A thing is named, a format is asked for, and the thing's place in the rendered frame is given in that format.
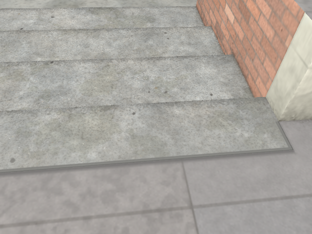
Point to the stairs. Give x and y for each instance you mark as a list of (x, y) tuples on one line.
[(94, 56)]

